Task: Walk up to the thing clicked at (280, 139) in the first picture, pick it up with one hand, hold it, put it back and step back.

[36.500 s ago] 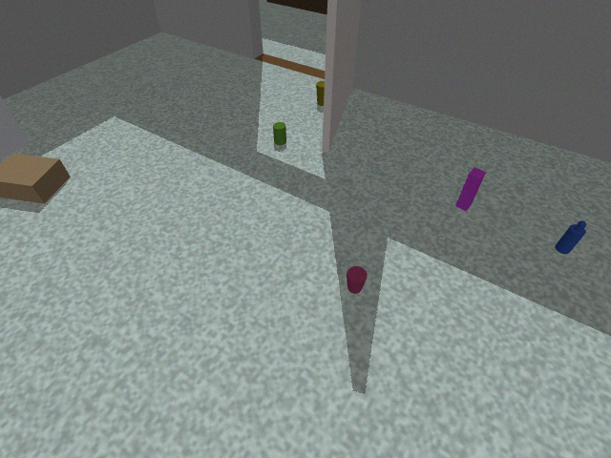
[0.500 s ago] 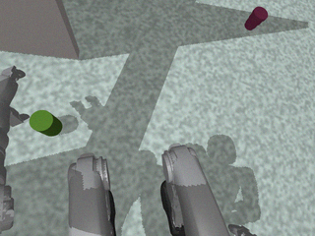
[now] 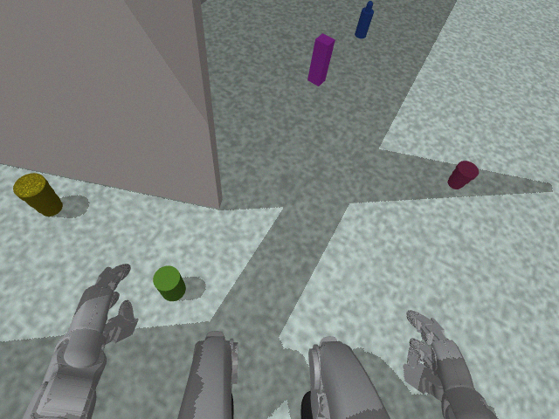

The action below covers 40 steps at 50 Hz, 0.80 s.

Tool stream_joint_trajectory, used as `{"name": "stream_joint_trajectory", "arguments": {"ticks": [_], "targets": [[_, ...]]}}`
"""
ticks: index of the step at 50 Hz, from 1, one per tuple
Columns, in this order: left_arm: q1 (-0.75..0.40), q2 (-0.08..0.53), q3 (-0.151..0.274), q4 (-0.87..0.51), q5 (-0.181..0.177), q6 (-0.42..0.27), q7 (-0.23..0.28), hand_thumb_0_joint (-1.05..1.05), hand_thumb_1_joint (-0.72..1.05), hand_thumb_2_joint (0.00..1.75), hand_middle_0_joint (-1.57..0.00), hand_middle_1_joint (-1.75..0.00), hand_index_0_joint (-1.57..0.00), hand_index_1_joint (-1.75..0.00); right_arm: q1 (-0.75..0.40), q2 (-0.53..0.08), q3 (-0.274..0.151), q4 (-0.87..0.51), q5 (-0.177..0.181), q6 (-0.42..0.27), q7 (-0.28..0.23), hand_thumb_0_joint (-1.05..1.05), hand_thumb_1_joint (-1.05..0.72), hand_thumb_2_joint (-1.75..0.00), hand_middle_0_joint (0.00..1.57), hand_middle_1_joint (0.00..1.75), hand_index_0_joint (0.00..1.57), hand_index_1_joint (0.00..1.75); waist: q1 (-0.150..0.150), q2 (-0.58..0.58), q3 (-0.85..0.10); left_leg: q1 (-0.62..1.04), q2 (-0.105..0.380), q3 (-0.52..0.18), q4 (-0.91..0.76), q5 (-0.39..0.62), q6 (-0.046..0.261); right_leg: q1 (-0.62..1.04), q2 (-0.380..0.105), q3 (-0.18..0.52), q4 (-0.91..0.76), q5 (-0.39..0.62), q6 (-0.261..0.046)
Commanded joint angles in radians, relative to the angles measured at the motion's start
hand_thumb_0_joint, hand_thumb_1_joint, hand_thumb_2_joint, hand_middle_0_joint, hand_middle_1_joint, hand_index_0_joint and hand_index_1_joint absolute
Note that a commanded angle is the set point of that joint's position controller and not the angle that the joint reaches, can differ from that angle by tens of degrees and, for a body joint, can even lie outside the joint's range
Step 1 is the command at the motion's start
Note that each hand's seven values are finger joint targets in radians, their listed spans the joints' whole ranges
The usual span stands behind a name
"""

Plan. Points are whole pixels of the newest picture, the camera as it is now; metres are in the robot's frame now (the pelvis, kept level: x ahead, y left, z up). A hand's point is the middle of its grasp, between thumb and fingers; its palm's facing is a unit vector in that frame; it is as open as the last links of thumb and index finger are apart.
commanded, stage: home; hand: left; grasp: from above
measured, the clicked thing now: (170, 284) +0.47 +0.28 -0.53
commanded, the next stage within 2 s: none
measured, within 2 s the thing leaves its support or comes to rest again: neither
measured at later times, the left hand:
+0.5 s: hand (116, 343) +0.22 +0.18 +0.08, palm faces +0.10 -0.97 -0.20, open 7.4 cm
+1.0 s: hand (111, 357) +0.21 +0.18 +0.09, palm faces +0.10 -0.98 -0.20, open 7.4 cm
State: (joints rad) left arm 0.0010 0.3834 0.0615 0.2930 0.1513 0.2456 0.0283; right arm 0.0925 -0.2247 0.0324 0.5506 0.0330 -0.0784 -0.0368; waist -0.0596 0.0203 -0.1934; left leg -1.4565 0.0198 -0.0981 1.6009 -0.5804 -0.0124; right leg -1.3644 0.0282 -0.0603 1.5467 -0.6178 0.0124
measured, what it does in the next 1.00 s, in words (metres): rises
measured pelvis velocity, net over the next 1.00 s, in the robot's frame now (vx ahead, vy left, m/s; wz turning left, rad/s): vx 0.06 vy -0.01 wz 0.06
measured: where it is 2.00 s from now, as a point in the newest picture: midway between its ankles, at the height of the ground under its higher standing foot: outside the picture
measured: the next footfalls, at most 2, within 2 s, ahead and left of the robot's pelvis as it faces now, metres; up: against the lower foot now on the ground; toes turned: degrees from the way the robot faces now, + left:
none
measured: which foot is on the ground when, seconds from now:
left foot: down 0.00-1.00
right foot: down 0.00-1.00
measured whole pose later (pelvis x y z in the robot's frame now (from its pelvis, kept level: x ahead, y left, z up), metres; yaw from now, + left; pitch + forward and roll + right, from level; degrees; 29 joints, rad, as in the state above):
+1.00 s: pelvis +0.06 -0.01 +0.13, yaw +3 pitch +9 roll -3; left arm 0.50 0.22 0.03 -0.11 -0.05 0.44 0.02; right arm 0.29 -0.21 0.04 0.53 0.01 -0.24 -0.18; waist -0.04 0.04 -0.16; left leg -0.70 0.02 -0.08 1.01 -0.47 -0.02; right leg -0.61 0.02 -0.05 0.95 -0.49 0.00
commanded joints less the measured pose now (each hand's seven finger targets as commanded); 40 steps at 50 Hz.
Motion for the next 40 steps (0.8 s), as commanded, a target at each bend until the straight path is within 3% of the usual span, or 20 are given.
{"name": "stream_joint_trajectory", "arguments": {"ticks": [1, 3, 5, 6, 8, 13, 19, 24, 30, 40], "targets": [[-0.048, 0.12, 0.078, -0.244, -0.077, 0.011, 0.045, 0.0, 0.9, 0.9, -0.2, -0.3, -0.2, -0.3, 0.069, -0.15, -0.055, -0.103, 0.006, -0.06, -0.041, 0.0, -0.9, -0.9, 0.2, 0.3, 0.2, 0.3, -0.021, 0.13, -0.317, 0.489, -0.001, -0.017, -0.397, 0.022, 0.029, 0.257, 0.008, 0.027, -0.341, 0.103, -0.037], [-0.005, 0.106, 0.093, -0.29, -0.11, 0.042, 0.051, 0.0, 0.9, 0.9, -0.2, -0.3, -0.2, -0.3, 0.082, -0.146, -0.051, -0.11, 0.007, -0.068, -0.057, 0.0, -0.9, -0.9, 0.2, 0.3, 0.2, 0.3, -0.015, 0.135, -0.326, 0.557, -0.004, -0.008, -0.438, 0.074, 0.026, 0.335, 0.008, 0.029, -0.396, 0.144, -0.036], [0.084, 0.046, 0.068, -0.316, -0.143, 0.075, 0.051, 0.0, 0.9, 0.9, -0.2, -0.3, -0.2, -0.3, 0.092, -0.133, -0.041, -0.116, 0.009, -0.076, -0.074, 0.0, -0.9, -0.9, 0.2, 0.3, 0.2, 0.3, -0.019, 0.111, -0.291, 0.596, -0.004, -0.007, -0.486, 0.112, 0.024, 0.404, 0.009, 0.024, -0.446, 0.176, -0.035], [0.105, 0.048, 0.086, -0.331, -0.163, 0.091, 0.053, 0.0, 0.9, 0.9, -0.2, -0.3, -0.2, -0.3, 0.094, -0.132, -0.037, -0.123, 0.01, -0.081, -0.084, 0.0, -0.9, -0.9, 0.2, 0.3, 0.2, 0.3, -0.013, 0.099, -0.279, 0.607, -0.008, 0.001, -0.499, 0.127, 0.026, 0.44, 0.01, 0.025, -0.477, 0.189, -0.033], [0.159, 0.014, 0.073, -0.361, -0.193, 0.115, 0.051, 0.0, 0.9, 0.9, -0.2, -0.3, -0.2, -0.3, 0.105, -0.121, -0.029, -0.129, 0.012, -0.092, -0.103, 0.0, -0.9, -0.9, 0.2, 0.3, 0.2, 0.3, -0.022, 0.08, -0.24, 0.631, -0.012, 0.017, -0.532, 0.162, 0.028, 0.505, 0.011, 0.026, -0.538, 0.216, -0.03], [0.301, -0.025, 0.077, -0.453, -0.232, 0.146, 0.042, 0.0, 0.9, 0.9, -0.2, -0.3, -0.2, -0.3, 0.152, -0.109, -0.026, -0.145, 0.007, -0.119, -0.138, 0.0, -0.9, -0.9, 0.2, 0.3, 0.2, 0.3, -0.013, 0.065, -0.189, 0.752, -0.016, 0.038, -0.618, 0.287, 0.028, 0.637, 0.01, 0.02, -0.639, 0.329, -0.024], [0.436, -0.056, 0.048, -0.578, -0.222, 0.154, 0.034, 0.0, 0.9, 0.9, -0.2, -0.3, -0.2, -0.3, 0.167, -0.094, -0.033, -0.177, -0.005, -0.152, -0.16, 0.0, -0.9, -0.9, 0.2, 0.3, 0.2, 0.3, 0.003, 0.054, -0.122, 0.837, -0.022, 0.051, -0.698, 0.334, 0.03, 0.717, 0.01, 0.014, -0.727, 0.368, -0.019], [0.507, -0.074, 0.029, -0.599, -0.215, 0.162, 0.017, 0.0, 0.9, 0.9, -0.2, -0.3, -0.2, -0.3, 0.162, -0.1, -0.042, -0.186, -0.012, -0.174, -0.165, 0.0, -0.9, -0.9, 0.2, 0.3, 0.2, 0.3, 0.003, 0.021, -0.063, 0.862, -0.022, 0.053, -0.733, 0.338, 0.034, 0.736, 0.01, 0.005, -0.764, 0.365, -0.016], [0.474, -0.069, 0.026, -0.577, -0.209, 0.164, -0.006, 0.0, 0.9, 0.9, -0.2, -0.3, -0.2, -0.3, 0.145, -0.115, -0.048, -0.186, -0.021, -0.198, -0.164, 0.0, -0.9, -0.9, 0.2, 0.3, 0.2, 0.3, -0.004, -0.017, 0.007, 0.85, -0.025, 0.06, -0.746, 0.277, 0.037, 0.717, 0.002, 0.004, -0.791, 0.306, -0.005], [0.472, -0.053, 0.035, -0.611, -0.197, 0.155, -0.005, 0.0, 0.89, 0.9, -0.2, -0.3, -0.2, -0.3, 0.132, -0.114, -0.045, -0.181, -0.026, -0.222, -0.16, 0.0, -0.9, -0.9, 0.2, 0.3, 0.2, 0.3, 0.013, 0.033, -0.047, 0.897, -0.028, 0.063, -0.738, 0.319, 0.031, 0.751, -0.004, 0.011, -0.777, 0.351, -0.006]]}}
